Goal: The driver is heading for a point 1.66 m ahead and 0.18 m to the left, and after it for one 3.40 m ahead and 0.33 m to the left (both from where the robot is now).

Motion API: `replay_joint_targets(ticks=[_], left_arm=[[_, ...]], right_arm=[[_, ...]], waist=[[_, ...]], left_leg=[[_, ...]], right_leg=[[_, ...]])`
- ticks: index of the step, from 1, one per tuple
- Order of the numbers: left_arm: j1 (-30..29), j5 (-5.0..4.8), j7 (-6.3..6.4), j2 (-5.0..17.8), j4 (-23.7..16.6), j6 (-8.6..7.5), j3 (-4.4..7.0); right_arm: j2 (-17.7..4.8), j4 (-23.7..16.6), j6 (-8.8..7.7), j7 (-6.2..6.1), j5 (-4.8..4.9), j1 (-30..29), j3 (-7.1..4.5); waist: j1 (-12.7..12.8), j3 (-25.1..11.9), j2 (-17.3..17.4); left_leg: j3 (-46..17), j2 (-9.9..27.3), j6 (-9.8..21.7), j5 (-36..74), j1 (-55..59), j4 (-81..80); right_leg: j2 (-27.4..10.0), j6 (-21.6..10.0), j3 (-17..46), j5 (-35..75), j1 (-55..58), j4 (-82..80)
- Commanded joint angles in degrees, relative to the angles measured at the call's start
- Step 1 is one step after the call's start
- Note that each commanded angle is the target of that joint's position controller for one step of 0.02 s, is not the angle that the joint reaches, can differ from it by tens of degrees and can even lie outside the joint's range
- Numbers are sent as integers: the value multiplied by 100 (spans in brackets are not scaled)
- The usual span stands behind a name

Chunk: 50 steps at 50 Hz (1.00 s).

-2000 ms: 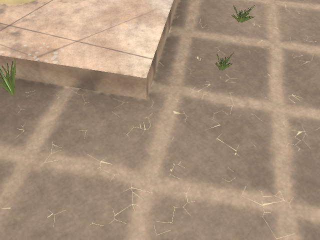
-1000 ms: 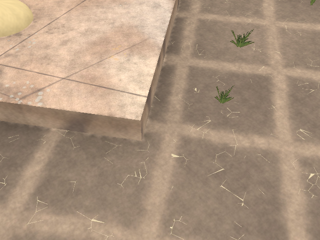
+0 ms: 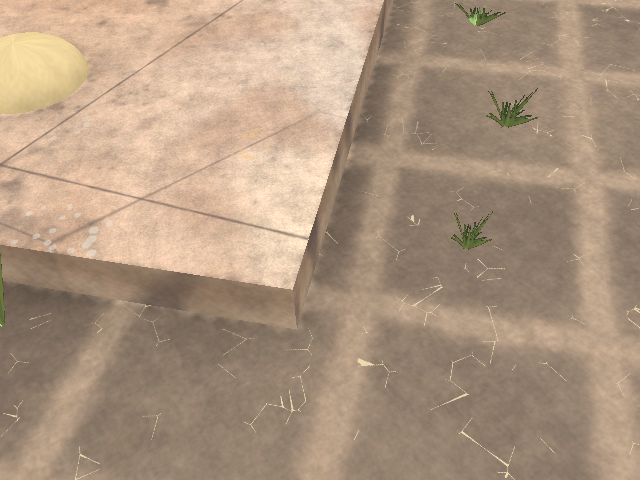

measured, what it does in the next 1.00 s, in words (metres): walks ahead: left foot, then right foot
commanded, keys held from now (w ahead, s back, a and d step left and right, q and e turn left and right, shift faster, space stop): w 1.00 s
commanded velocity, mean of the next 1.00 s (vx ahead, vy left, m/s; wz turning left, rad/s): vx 0.48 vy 0.00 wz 0.00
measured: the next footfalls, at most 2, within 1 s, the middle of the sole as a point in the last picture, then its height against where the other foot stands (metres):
left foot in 0.28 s outside the picture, level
right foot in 0.84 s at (398, 419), level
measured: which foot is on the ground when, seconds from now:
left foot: up 0.00-0.26, down 0.28-0.86, up 0.88-1.00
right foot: down 0.00-0.30, up 0.32-0.82, down 0.84-1.00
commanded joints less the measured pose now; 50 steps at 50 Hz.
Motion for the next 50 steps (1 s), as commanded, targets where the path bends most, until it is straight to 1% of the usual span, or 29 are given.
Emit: replay_joint_targets(ticks=[1,3,6,10,12,13,14,15,16,17,18,19,20,21,22,25,29,33,37,40,41,42,43,44,45,46,47,48,50], left_arm=[[228,37,109,786,-206,2,62],[221,47,164,895,-280,35,73],[448,-4,193,996,-273,43,114],[527,-84,204,1034,-232,92,185],[363,-59,203,1182,-296,139,248],[260,-27,199,1221,-334,184,269],[163,7,193,1163,-393,223,241],[197,103,174,940,-559,220,144],[958,4,89,3,-554,75,-86],[372,-171,56,609,-589,-109,54],[-233,-308,49,935,-830,-204,147],[-519,-277,104,980,-903,-238,159],[-609,-180,151,960,-902,-203,219],[-449,-140,161,852,-892,-116,236],[-354,-138,167,722,-880,-37,236],[-767,-100,190,701,-1070,93,260],[-1697,-12,151,757,-1397,60,286],[-2590,-68,55,635,-1642,-2,204],[-3138,-118,-88,683,-1911,-48,163],[-2885,-121,-160,909,-1967,-101,231],[-2400,-113,-153,1071,-1855,-112,315],[-1416,-99,-117,1343,-1544,-110,467],[-287,-25,-63,1786,-1300,-100,593],[98,-35,-107,2089,-1137,-58,656],[-9,-48,-109,1528,-1196,-64,487],[-566,-63,-91,1304,-1301,-82,417],[-1085,-32,-91,1176,-1425,-93,361],[-1378,19,-111,1037,-1457,-107,323],[-1471,71,-146,855,-1390,-123,271]], right_arm=[[-122,-444,1,46,-44,-590,-24],[-23,-670,0,69,-45,-1165,44],[-60,-867,-9,145,-8,-1729,96],[-201,-1085,-60,271,16,-2065,102],[-444,-1039,-87,293,5,-1646,-2],[-643,-877,-82,271,10,-998,-115],[-887,-559,-55,230,29,39,-256],[-1327,-341,-22,159,-48,1084,-370],[-1536,-197,-18,215,-127,1371,-373],[-1000,-219,-45,218,-100,1098,-222],[-784,-305,-88,203,-84,519,-150],[-638,-431,-132,215,-112,-31,-89],[-486,-447,-170,243,-178,-299,-49],[-350,-402,-200,260,-233,-386,-4],[-283,-342,-202,269,-223,-358,16],[-505,-172,-202,164,-195,-22,-1],[-685,-82,-130,11,-185,431,-18],[-759,48,-98,-46,-115,911,-13],[-801,241,21,-70,-90,1297,-54],[-929,226,101,-96,-84,1147,-124],[-968,185,130,-95,-91,1013,-136],[-852,132,160,-91,-119,934,-91],[-661,-21,154,-95,-231,1014,12],[157,10,22,-5,-213,1784,242],[-437,58,-127,18,-70,1406,116],[-763,-130,-213,29,74,832,25],[-766,-195,-236,-16,67,519,21],[-724,-192,-209,-57,-27,373,-23],[-480,-145,-56,-83,-73,604,-31]], waist=[[-17,705,-525],[76,810,-520],[197,933,-615],[73,1006,-620],[-265,579,-791],[-631,128,-904],[-1123,-464,-875],[-1379,-1285,-170],[-823,-2254,1499],[-992,-1771,934],[-834,-856,705],[-615,-467,68],[-411,-228,-81],[-195,-210,61],[-111,-153,156],[-81,222,139],[-307,408,56],[-605,506,68],[-721,635,106],[-421,392,288],[-132,64,374],[311,-512,312],[624,-1413,-272],[197,-2183,-1890],[397,-2037,-1330],[312,-1193,-1054],[115,-734,-519],[-54,-398,-311],[-344,-288,-512]], left_leg=[[-47,234,-179,555,-1296,-782],[58,131,-259,972,-1098,-1665],[234,-51,-253,1398,-695,-2487],[149,-115,10,1258,-561,-3066],[294,-369,198,929,235,-3124],[420,-577,324,786,1096,-3069],[428,-648,491,796,2469,-3080],[-1007,520,846,393,4343,-2984],[-4092,1815,1768,-1260,5835,-4107],[-4430,1611,1457,-1649,5420,-4730],[-3496,1483,1194,-1188,4562,-4798],[-2733,1317,1076,-319,3590,-4925],[-2128,1115,1001,296,2827,-5047],[-1730,924,945,475,2397,-5190],[-1509,822,967,509,2182,-5332],[-1104,777,1075,720,1867,-5669],[-747,659,962,1072,2206,-5765],[-383,529,785,1127,2486,-5761],[-420,886,744,1377,3450,-5391],[-425,1059,594,2607,3881,-4780],[-313,962,509,3592,3857,-4217],[-98,656,363,4080,3499,-3115],[151,295,171,2574,2199,-1303],[21,-822,-189,-1490,-193,672],[-786,-610,-49,-2038,-845,1406],[-701,-313,55,-1542,-1181,1480],[-521,7,50,-984,-957,1248],[-468,181,13,-675,-699,942],[-493,377,-11,-423,-132,560]], right_leg=[[-1398,-733,1157,1578,303,-1096],[-1328,-721,927,1635,67,-1209],[-1351,-724,711,1562,-18,-1347],[-1641,-636,564,2170,649,-1064],[-1700,-515,453,3895,932,-396],[-1616,-427,336,4930,917,382],[-1361,-260,166,5161,440,1595],[-986,-98,19,3216,-1040,3531],[195,192,475,-1395,-2945,5480],[-33,28,1190,-1612,-3547,6159],[-323,-78,987,-1119,-3928,6238],[-656,-105,867,-516,-3627,5966],[-866,-99,805,-176,-3296,5648],[-1034,-117,859,7,-2902,5427],[-1075,-108,833,35,-2760,5229],[-1191,40,707,356,-3160,4576],[-1130,240,590,1622,-3767,3150],[-810,265,279,2357,-3430,1836],[-705,145,332,1967,-3692,1258],[-520,-95,221,1258,-3158,1068],[-323,-210,52,1159,-2414,1002],[-204,-395,-22,1301,-1079,969],[-1222,-764,1139,1469,840,1201],[-2443,-1665,3930,156,2821,527],[-2321,-1458,4373,-362,2708,32],[-2162,-1184,3452,34,1930,-57],[-1975,-1081,2744,779,1020,-209],[-1791,-1055,2258,1355,258,-380],[-1526,-1015,1713,1633,-404,-697]])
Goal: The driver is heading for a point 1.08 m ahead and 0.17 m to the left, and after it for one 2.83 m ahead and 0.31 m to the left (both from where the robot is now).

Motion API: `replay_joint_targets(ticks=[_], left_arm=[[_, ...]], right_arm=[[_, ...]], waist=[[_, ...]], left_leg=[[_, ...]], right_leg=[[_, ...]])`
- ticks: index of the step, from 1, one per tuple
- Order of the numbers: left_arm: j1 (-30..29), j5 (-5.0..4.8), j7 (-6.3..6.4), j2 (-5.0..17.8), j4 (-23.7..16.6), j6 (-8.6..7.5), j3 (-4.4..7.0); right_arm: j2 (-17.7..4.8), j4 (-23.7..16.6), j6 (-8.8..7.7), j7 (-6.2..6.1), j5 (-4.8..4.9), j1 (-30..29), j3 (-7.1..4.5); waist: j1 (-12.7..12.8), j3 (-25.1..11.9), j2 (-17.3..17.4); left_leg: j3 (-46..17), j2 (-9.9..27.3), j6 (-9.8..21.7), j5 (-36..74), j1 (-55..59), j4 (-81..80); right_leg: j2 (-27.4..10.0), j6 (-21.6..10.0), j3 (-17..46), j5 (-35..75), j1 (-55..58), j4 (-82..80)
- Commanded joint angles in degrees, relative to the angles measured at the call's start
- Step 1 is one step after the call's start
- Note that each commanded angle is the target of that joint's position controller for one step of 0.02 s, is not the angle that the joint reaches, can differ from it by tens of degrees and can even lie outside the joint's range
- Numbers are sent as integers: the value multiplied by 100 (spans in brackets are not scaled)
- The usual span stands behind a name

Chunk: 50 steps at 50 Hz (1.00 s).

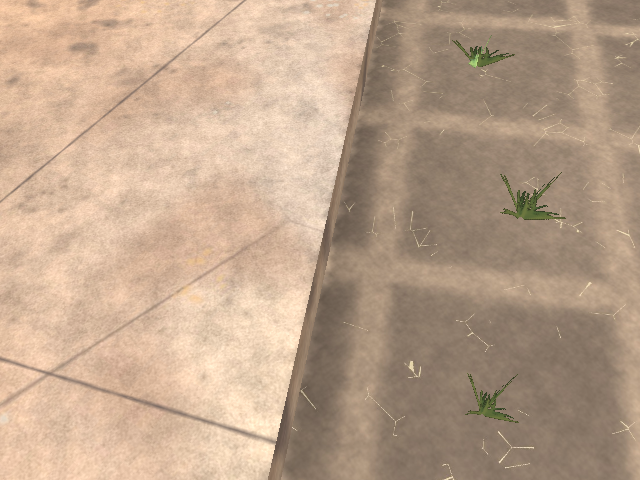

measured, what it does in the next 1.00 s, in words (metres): climbs: left foot 0.16 m higher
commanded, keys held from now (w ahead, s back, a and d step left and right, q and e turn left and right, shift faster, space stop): w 1.00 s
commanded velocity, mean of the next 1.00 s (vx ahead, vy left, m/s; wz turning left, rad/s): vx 0.50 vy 0.00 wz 0.00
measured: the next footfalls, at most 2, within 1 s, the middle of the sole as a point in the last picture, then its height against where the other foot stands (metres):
left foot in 0.48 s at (237, 420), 0.16 m higher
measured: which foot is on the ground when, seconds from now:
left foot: up 0.00-0.46, down 0.48-1.00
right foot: down 0.00-0.50, up 0.52-1.00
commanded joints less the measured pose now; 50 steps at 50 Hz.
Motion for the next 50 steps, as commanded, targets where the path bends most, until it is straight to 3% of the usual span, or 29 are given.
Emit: replay_joint_targets(ticks=[1,4,7,8,11,14,17,18,19,20,21,22,23,24,25,26,27,28,29,30,31,32,34,36,39,40,41,45,50], left_arm=[[97,25,-8,520,-163,-84,85],[359,5,93,764,-46,-75,140],[695,39,186,659,80,73,89],[954,56,206,583,192,120,55],[1633,3,289,537,462,235,-10],[2586,58,400,197,758,399,-146],[2866,58,583,217,855,421,-191],[2577,-15,654,281,812,426,-213],[2307,-90,704,428,738,459,-190],[2013,-154,770,538,642,473,-168],[1799,115,514,982,495,264,-60],[1650,1,314,1152,452,75,-33],[1718,-99,239,1250,546,20,-2],[1756,-140,185,1409,592,27,112],[1516,-351,86,1295,470,-20,161],[1487,-264,-57,603,112,-54,62],[1926,-4,-69,262,6,-70,52],[1828,-11,-37,148,-156,45,58],[1586,106,23,76,-323,137,37],[1312,198,100,-104,-468,232,3],[1046,215,123,-185,-577,338,-42],[1147,131,128,-256,-664,417,-62],[924,93,185,-184,-861,494,-66],[833,151,236,88,-927,531,22],[276,185,202,287,-1160,556,90],[333,-138,165,426,-1056,396,136],[-26,-153,138,392,-1141,335,141],[-847,-84,9,183,-1343,273,156],[-1163,-109,-125,80,-1433,278,161]], right_arm=[[-311,-216,52,-55,-19,303,-120],[-333,-396,135,-75,-96,-175,-141],[-170,-366,223,-59,-93,-306,-90],[-137,-338,273,-52,-102,-370,-83],[-105,-562,216,-12,0,-855,-85],[385,-894,69,136,70,-1382,138],[672,-1641,-15,249,131,-2106,431],[750,-2036,-34,276,83,-2413,557],[789,-2400,-65,305,28,-2692,695],[732,-2659,-101,334,-114,-2743,758],[482,-2710,282,249,-413,-2874,619],[520,-2490,416,201,-349,-2151,538],[315,-2167,511,112,-296,-920,395],[-18,-1639,505,56,-286,840,197],[-692,-1295,430,-24,-309,1952,-85],[-1611,-1060,402,-67,-409,2082,-343],[-1428,-1170,419,-43,-318,1130,-360],[-1077,-1107,411,21,-268,472,-320],[-530,-925,389,29,-240,108,-210],[-70,-771,347,-1,-298,-78,-116],[311,-657,300,7,-395,-208,-27],[439,-549,225,21,-436,-174,-1],[357,-313,43,51,-374,25,-44],[78,-234,-104,73,-278,-64,-145],[-64,-223,-165,37,-198,78,-200],[144,-307,-240,-44,-44,283,-92],[90,-254,-263,-78,3,483,-100],[-182,-231,-191,-169,-93,1166,-129],[-204,-312,-59,-223,-98,1524,-90]], waist=[[-124,-460,-540],[-90,-182,-446],[-20,-163,-649],[61,-113,-791],[189,297,-542],[461,446,-533],[493,742,-439],[324,901,-417],[233,848,-339],[69,545,-183],[189,360,248],[82,273,-446],[-561,-639,-1016],[-1319,-1699,-1251],[-1777,-2311,-715],[-1354,-2831,1466],[-650,-3043,1100],[-206,-2311,408],[-17,-1313,-107],[65,-645,-119],[101,-373,-85],[218,-313,66],[277,-168,68],[436,-52,166],[364,-55,159],[213,-652,165],[78,-604,135],[-207,-255,44],[-318,232,219]], left_leg=[[-231,536,-21,388,-846,-164],[-151,605,-211,962,-1294,-895],[87,528,-349,1359,-1560,-886],[170,504,-341,1082,-2162,-52],[-11,550,-356,163,-4562,2265],[32,562,-451,-1193,-6591,4539],[-202,650,-481,-1969,-7875,5119],[-235,735,-445,-1887,-7660,4544],[175,868,-482,-1569,-7077,3249],[89,1004,-272,-743,-5142,1874],[1249,334,99,-421,-2526,792],[1483,171,405,-423,-968,852],[1537,-323,635,-668,-27,978],[1266,-742,794,-502,1174,312],[-501,-81,1024,-855,2251,-919],[-3789,1417,1332,-602,2586,-3303],[-5306,1751,1093,-328,2281,-4206],[-4966,1772,1069,-1064,1423,-4198],[-4267,1581,953,-1450,583,-3933],[-3486,1386,831,-1252,-166,-3640],[-2695,1073,714,-1320,-702,-3586],[-2303,1140,709,-1024,-890,-3594],[-1754,1044,695,-383,-979,-3898],[-1145,903,683,241,-832,-4378],[-483,765,749,811,-145,-4749],[-511,896,899,910,766,-4787],[-566,964,911,1128,1266,-4785],[-623,1132,843,1503,2351,-4933],[-391,1179,794,2204,2664,-4981]], right_leg=[[-1518,-951,1610,985,1000,-1489],[-1496,-1019,1275,1217,893,-1730],[-1391,-990,985,1182,1025,-1722],[-1556,-1044,1226,1104,1395,-1645],[-2018,-1236,1655,813,2587,-1555],[-2093,-1136,1718,1080,3706,-789],[-2296,-805,1837,813,3734,-570],[-2218,-568,1609,811,3045,-721],[-1928,-376,1220,367,2430,-1086],[-1841,-249,937,529,1187,-1778],[-1478,-639,420,521,-218,-3161],[-1553,-814,306,2362,-670,-2967],[-1587,-816,-109,6362,260,-1576],[-1462,-531,-108,8113,938,311],[-1001,-16,96,6570,252,2542],[350,349,717,-487,-612,5019],[349,146,1914,-725,-802,6270],[68,132,1454,-438,-1018,6724],[-245,76,1045,-263,-1412,6635],[-427,-7,973,-141,-1704,6501],[-504,-76,1070,-162,-1684,6359],[-492,-107,1193,-187,-1703,6224],[-402,-71,1284,-271,-1788,5796],[-257,21,1257,313,-1842,5198],[-163,183,1053,998,-2057,4261],[-350,3,1375,1161,-2229,3815],[-394,-32,1356,1317,-2530,3485],[-465,5,1101,1560,-3361,2754],[-560,103,751,1434,-3560,2530]])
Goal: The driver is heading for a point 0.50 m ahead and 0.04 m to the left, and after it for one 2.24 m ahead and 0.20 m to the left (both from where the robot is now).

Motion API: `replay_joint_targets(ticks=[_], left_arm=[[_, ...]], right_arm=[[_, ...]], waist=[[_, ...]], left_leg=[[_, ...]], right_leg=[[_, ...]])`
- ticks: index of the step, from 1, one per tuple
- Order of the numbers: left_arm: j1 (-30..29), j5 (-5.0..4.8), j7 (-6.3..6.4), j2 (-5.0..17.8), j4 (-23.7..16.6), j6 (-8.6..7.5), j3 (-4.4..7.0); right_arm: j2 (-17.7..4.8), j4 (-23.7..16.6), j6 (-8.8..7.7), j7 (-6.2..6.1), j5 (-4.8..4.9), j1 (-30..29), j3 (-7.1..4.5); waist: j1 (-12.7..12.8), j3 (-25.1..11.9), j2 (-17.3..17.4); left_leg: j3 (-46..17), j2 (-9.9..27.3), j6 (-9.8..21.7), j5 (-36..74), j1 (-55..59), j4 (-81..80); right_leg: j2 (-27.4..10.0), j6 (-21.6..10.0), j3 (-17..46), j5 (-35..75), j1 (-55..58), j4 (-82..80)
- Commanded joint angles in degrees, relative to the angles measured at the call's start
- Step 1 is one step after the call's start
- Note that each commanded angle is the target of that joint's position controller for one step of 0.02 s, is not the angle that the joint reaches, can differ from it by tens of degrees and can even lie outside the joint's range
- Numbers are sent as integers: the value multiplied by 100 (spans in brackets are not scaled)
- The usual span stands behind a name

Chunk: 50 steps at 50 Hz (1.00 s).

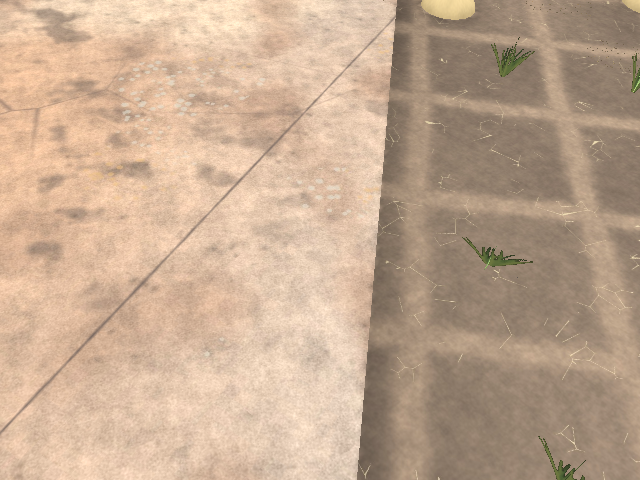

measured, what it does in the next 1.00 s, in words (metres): walks ahead, turning left: right foot 0.16 m lower, then left foot 0.16 m higher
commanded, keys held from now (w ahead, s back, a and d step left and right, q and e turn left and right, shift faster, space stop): w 0.24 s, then w+q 0.52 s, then w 0.24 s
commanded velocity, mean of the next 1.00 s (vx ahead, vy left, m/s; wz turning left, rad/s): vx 0.50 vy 0.00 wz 0.26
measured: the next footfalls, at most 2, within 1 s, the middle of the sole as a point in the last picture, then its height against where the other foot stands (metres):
right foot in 0.34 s outside the picture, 0.16 m lower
left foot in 0.74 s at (291, 432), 0.16 m higher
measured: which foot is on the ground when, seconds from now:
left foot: down 0.00-0.32, up 0.34-0.72, down 0.74-1.00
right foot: up 0.00-0.32, down 0.34-0.74, up 0.76-1.00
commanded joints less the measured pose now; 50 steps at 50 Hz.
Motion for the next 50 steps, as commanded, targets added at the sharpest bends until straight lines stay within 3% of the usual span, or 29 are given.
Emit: replay_joint_targets(ticks=[1,10,13,15,16,17,18,19,20,21,22,23,25,27,29,30,32,34,36,37,38,39,40,41,42,43,45,48,50], left_arm=[[-848,-20,-97,211,-542,-117,52],[-1674,-108,-461,195,-1007,-410,-47],[-669,-21,-403,622,-699,-447,140],[619,18,-273,939,-220,-396,314],[1978,662,35,744,449,-313,247],[2495,770,84,1112,739,-269,347],[2564,848,50,1683,489,-323,294],[2731,525,-6,1709,314,-337,372],[2513,453,2,1171,212,-234,231],[2041,475,91,1033,164,-222,170],[1700,529,174,1000,82,-254,105],[1719,430,269,1013,133,-309,78],[1846,235,242,843,426,-477,-49],[1419,289,178,642,475,-489,-168],[1257,307,204,638,466,-420,-221],[442,209,301,285,363,-172,-311],[734,238,408,967,291,-58,-149],[1334,163,486,1721,392,28,36],[1165,59,527,1702,242,161,59],[1315,15,565,1534,88,140,45],[1343,73,495,965,-339,-8,-55],[959,111,263,1110,-474,-240,30],[1073,-116,59,1033,-470,-375,103],[629,-235,31,793,-606,-389,28],[472,-164,105,537,-683,-385,-54],[635,-101,186,510,-666,-339,-50],[866,-110,242,452,-622,-224,-41],[157,33,278,499,-824,-206,-35],[-383,40,229,362,-977,-268,-101]], right_arm=[[-805,-190,43,-70,-4,551,-145],[-1086,-524,190,-184,71,584,-219],[-1423,-732,239,-117,89,250,-327],[-1408,-822,261,-79,157,-102,-315],[-1080,-836,254,-160,-177,-178,-314],[-733,-946,278,-159,28,-421,-319],[-130,-1344,276,-136,464,-205,-160],[-461,-1512,155,-188,838,102,-116],[-603,-1332,147,-211,520,-294,-55],[-526,-1289,234,-196,302,-291,-10],[-390,-1242,332,-173,17,-270,46],[-359,-1430,467,-112,-159,-613,72],[-183,-2082,706,-53,-268,-1841,147],[-84,-2566,825,-46,-154,-2477,210],[-106,-2678,882,29,-162,-2634,223],[-109,-2615,644,116,122,-2231,263],[99,-2618,404,194,14,-2329,341],[64,-2777,387,229,22,-2627,325],[-464,-2734,494,286,117,-2078,176],[-943,-2687,536,343,139,-1718,-19],[-1661,-2619,496,357,73,-1469,-217],[-1643,-2462,462,324,0,-1041,-248],[-1189,-2228,337,417,0,-950,-45],[-814,-2013,223,522,38,-895,43],[-663,-1873,131,573,70,-1043,80],[-526,-1841,78,547,45,-1367,87],[-495,-1716,21,467,49,-1443,36],[-814,-1511,-79,305,24,-918,-67],[-782,-1237,-6,182,46,-197,-68]], waist=[[-105,697,629],[-322,1188,697],[81,502,874],[755,108,758],[1281,-176,393],[1459,-226,-943],[997,-950,-1683],[1045,-2650,-1911],[1098,-2815,-547],[792,-2512,-391],[561,-2134,-459],[438,-1572,-507],[176,-162,-390],[-227,680,-369],[-350,872,-234],[-565,724,-272],[-467,36,-281],[-387,-614,-593],[-593,-956,-966],[-696,-1151,-653],[-397,-1159,1505],[-432,-1401,1949],[-139,-826,1202],[-53,272,657],[197,701,298],[484,615,312],[661,427,612],[369,354,448],[65,255,483]], left_leg=[[-1357,1575,703,2669,840,-874],[-928,1514,273,2918,1013,-333],[-704,1209,7,4461,921,854],[-930,1048,-112,4643,767,2839],[-510,440,-108,3801,42,4905],[-293,-525,-261,-1375,-1724,7352],[-1197,-731,-193,-3224,-3646,8953],[-1859,-642,-145,-2233,-4846,9594],[-1458,-159,-141,-1441,-5148,9499],[-1114,-25,-205,-1062,-5326,9732],[-749,78,-241,-765,-5402,10142],[-772,142,-201,-830,-5543,10474],[-1182,412,8,-1509,-6028,10529],[-1128,378,179,-1086,-5898,9295],[-622,195,229,-307,-5456,8109],[-727,498,64,438,-5146,7432],[68,170,83,538,-3508,6103],[422,-112,271,-238,-3220,5565],[352,-484,593,-861,-2995,4204],[-467,-624,840,-553,-1977,3129],[-3890,509,1710,-343,-616,1341],[-6525,1241,2189,-367,16,-650],[-6078,1527,1834,-823,-248,-810],[-5369,1353,1561,-813,-1152,-469],[-4323,1086,1199,-326,-1903,-162],[-3418,795,915,150,-2343,-100],[-2721,517,823,415,-2198,-475],[-2572,573,826,1022,-1199,-1012],[-2330,575,818,1556,-248,-1289]], right_leg=[[-138,47,-145,-49,-1240,-125],[-221,-105,-560,666,-637,-1669],[32,-239,-593,1249,1478,-2241],[-275,-328,-339,2168,2726,-3023],[-278,-120,-733,3521,4266,-4112],[-830,-300,-376,4691,5831,-4242],[-1749,-270,-133,9209,7595,-1244],[-2813,-1152,994,9906,9389,-512],[-2471,-915,1069,6968,8578,-1223],[-2420,-1139,1126,3844,7590,-1796],[-2477,-1371,1401,2183,6427,-2440],[-2686,-1598,1466,1240,5437,-2973],[-2808,-1239,1037,-94,3595,-3731],[-2188,-649,-66,-1071,2309,-4489],[-1378,-380,-1064,-748,1961,-4730],[-987,-251,-1645,85,1959,-4375],[-814,-294,-2074,3204,2116,-4095],[-1399,-542,-1804,7038,3535,-3351],[-1644,-665,-1705,8419,4823,-1907],[-1439,-630,-1526,7527,4446,-611],[-332,-183,-1026,1428,2148,1654],[800,3,214,-2286,761,3563],[530,-69,611,-2444,-79,4038],[397,-119,343,-2588,-473,4045],[146,-148,100,-2490,-555,3801],[-76,-147,24,-2293,-96,3378],[-183,-62,-67,-2297,127,3055],[-260,76,-144,-1654,-468,2071],[-177,231,-399,-1446,-870,1304]])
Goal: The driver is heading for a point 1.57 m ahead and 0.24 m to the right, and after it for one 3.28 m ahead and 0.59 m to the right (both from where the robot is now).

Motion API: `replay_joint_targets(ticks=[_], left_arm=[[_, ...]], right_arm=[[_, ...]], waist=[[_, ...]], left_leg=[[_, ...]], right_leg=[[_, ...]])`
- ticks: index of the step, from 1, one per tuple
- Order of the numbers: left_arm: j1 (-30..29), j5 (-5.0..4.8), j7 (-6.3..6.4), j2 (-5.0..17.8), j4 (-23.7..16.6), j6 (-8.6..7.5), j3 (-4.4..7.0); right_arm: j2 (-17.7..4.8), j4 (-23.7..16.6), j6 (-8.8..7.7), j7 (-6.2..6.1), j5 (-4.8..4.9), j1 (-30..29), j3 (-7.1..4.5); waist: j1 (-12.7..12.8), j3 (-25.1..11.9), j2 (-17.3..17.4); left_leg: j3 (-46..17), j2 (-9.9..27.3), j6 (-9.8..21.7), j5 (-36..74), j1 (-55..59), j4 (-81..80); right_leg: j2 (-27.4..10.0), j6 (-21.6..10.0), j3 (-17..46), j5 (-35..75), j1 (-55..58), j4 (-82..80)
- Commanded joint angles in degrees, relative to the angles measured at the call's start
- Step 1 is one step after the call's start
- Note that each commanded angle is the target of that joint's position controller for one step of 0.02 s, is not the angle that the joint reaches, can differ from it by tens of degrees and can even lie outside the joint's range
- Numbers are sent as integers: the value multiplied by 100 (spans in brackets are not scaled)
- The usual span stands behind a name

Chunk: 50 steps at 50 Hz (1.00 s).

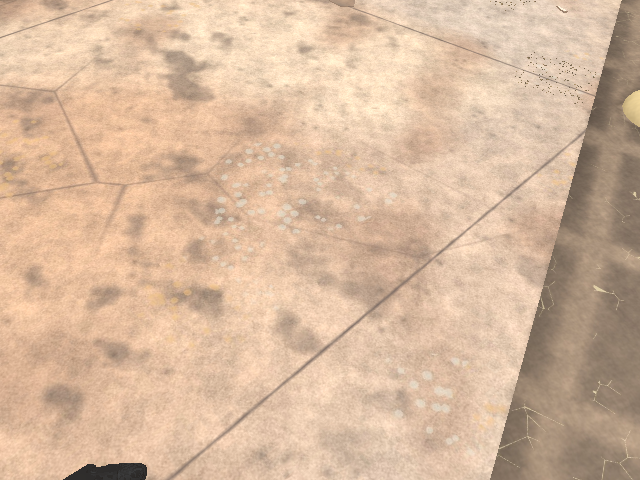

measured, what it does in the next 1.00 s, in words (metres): walks ahead: right foot, then left foot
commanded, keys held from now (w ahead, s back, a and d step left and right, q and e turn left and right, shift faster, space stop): w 0.62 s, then w+e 0.38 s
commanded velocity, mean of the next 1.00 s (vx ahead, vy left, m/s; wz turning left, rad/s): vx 0.50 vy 0.00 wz -0.07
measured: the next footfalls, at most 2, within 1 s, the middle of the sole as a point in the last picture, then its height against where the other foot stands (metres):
right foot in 0.26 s outside the picture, level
left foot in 0.80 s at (241, 408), level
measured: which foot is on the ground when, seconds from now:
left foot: down 0.00-0.26, up 0.28-0.78, down 0.80-1.00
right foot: up 0.00-0.24, down 0.26-0.82, up 0.84-1.00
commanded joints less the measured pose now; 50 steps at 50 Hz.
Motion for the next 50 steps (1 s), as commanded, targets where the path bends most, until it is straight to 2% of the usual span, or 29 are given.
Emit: replay_joint_targets(ticks=[1,3,4,5,7,9,11,13,14,15,16,17,18,19,20,22,24,30,35,38,39,40,41,42,43,45,46,48,50], left_arm=[[-606,75,-57,113,-354,-92,-47],[-720,40,-134,109,-370,-116,-43],[-980,32,-176,-115,-437,-122,-139],[-1305,25,-221,-193,-516,-184,-156],[-1431,9,-298,53,-576,-229,-94],[-1288,-10,-308,350,-596,-232,3],[-761,-4,-273,615,-528,-217,111],[724,11,-196,867,-157,-190,225],[1849,99,-127,1103,50,-150,232],[2003,247,-170,1419,140,-205,289],[1963,154,-132,768,157,-163,218],[1488,100,-75,541,112,-147,135],[1076,100,-86,482,69,-139,71],[891,162,-115,434,50,-155,24],[798,246,-144,348,79,-188,-22],[734,169,-215,342,195,-244,-39],[812,105,-225,560,332,-279,-5],[1460,23,-118,841,592,-205,26],[2055,-14,-81,884,815,4,17],[1940,-13,5,1042,798,141,88],[1822,9,36,1037,766,165,84],[1679,73,47,925,625,138,36],[1796,222,64,494,401,66,-86],[2541,-8,25,143,378,-33,-183],[2164,-142,44,761,446,-37,-14],[1253,-112,52,814,187,30,53],[1216,-59,53,736,145,92,86],[1466,-99,32,533,170,251,103],[1352,-59,52,456,67,354,115]], right_arm=[[-597,-181,-44,-185,7,365,-153],[-482,-143,-4,-241,-32,498,-84],[-437,-155,26,-292,22,383,-66],[-609,-144,-25,-304,40,432,-79],[-1023,-118,-42,-329,18,376,-174],[-1170,-80,-49,-326,69,331,-217],[-1261,5,7,-320,33,312,-244],[-1297,-62,66,-278,-75,-102,-243],[-987,-252,27,-236,-224,-249,-134],[-119,-156,-15,-111,-121,1168,119],[-841,-36,-130,-48,55,888,3],[-1157,-330,-166,-29,173,-150,-76],[-1132,-479,-192,-45,86,-718,-59],[-1084,-550,-180,-50,-8,-901,-68],[-1014,-560,-129,-38,-20,-743,-76],[-815,-518,-10,-78,7,-550,-40],[-737,-628,59,-119,-64,-801,-20],[-551,-934,8,-92,-49,-2182,24],[-578,-1200,-102,86,51,-3021,-13],[-837,-1131,-214,136,23,-2564,-135],[-1049,-961,-247,99,-9,-1976,-243],[-1352,-772,-277,44,-112,-1041,-354],[-1856,-642,-234,-24,-173,5,-482],[-1818,-478,-133,-14,-109,262,-501],[-1299,-557,-81,-44,-64,93,-396],[-929,-558,-68,-95,-89,-595,-264],[-798,-521,-89,-88,-121,-885,-232],[-726,-462,-155,-66,-150,-1162,-248],[-856,-370,-206,-67,-148,-1196,-308]], waist=[[-192,230,416],[-222,146,450],[-262,204,354],[-365,180,542],[-325,191,763],[-193,199,899],[96,9,1113],[863,-629,1137],[1197,-1495,577],[407,-2574,-1538],[756,-2510,-997],[767,-1269,-473],[548,-653,317],[346,-282,433],[82,-167,256],[-129,1,1],[-150,203,-80],[404,257,-81],[743,438,-169],[381,266,-477],[51,-79,-465],[-379,-822,-394],[-624,-1792,646],[-359,-2617,2293],[-538,-1922,1351],[-321,-607,524],[-94,-283,593],[194,24,872],[272,188,725]], left_leg=[[-1344,1006,593,2010,981,-2008],[-1088,996,432,2839,1178,-2024],[-753,882,320,2916,853,-2180],[-782,1022,351,3078,883,-2360],[-764,1264,330,3436,1281,-2322],[-789,1436,249,4481,1700,-2055],[-825,1540,159,6046,2199,-1387],[-644,1301,-32,6788,1749,526],[-673,931,-53,4548,261,2249],[-876,-150,-522,-1158,-2144,4653],[-1257,81,-388,-968,-2676,5179],[-989,415,-381,-519,-2992,5108],[-742,669,-356,1,-2821,4821],[-650,818,-384,302,-2663,4592],[-675,1006,-379,506,-2353,4392],[-573,1150,-435,620,-2237,4012],[-447,1273,-594,882,-2440,3530],[-112,1131,-677,2668,-2334,1051],[-54,829,-711,2373,-2364,-208],[-82,623,-590,1948,-1465,-778],[-3,536,-441,1921,-585,-994],[-312,999,-178,2359,969,-570],[-1681,2308,282,3101,3034,-151],[-3927,3152,1090,1930,4178,-924],[-3720,2936,893,942,3645,-1236],[-2243,2492,586,1054,1840,-1639],[-1798,2291,543,1226,1167,-1870],[-1087,2076,469,1458,373,-2294],[-595,2085,504,1989,170,-2476]], right_leg=[[209,236,-668,388,-856,-933],[303,259,-683,888,-566,-1745],[431,291,-784,1173,62,-2645],[508,282,-815,1522,491,-3132],[556,195,-734,1980,769,-3716],[663,33,-674,1817,1125,-4132],[846,-198,-743,1335,1589,-4296],[661,-549,-602,1748,3371,-4690],[-406,-829,414,2069,5455,-4006],[-2010,-2261,3403,1710,7698,-4096],[-1751,-2154,4038,373,7258,-5002],[-1488,-1810,2969,-60,6194,-5250],[-1287,-1590,2421,55,5086,-5571],[-1103,-1548,2073,445,4305,-5781],[-900,-1503,1757,670,3755,-5976],[-664,-1462,1272,844,3197,-6180],[-592,-1435,870,1174,2804,-6297],[-361,-1008,239,1444,3179,-6254],[-668,-923,674,1171,4201,-5740],[-775,-746,953,1685,4371,-5211],[-536,-589,794,2389,4274,-4593],[-254,-400,593,2265,3556,-3477],[376,-93,164,176,1923,-1506],[766,143,225,-2275,269,83],[420,208,488,-2009,-323,716],[-8,243,228,-1030,-257,596],[-157,244,247,-787,8,309],[-284,280,231,-590,514,59],[-301,335,224,-308,436,-166]])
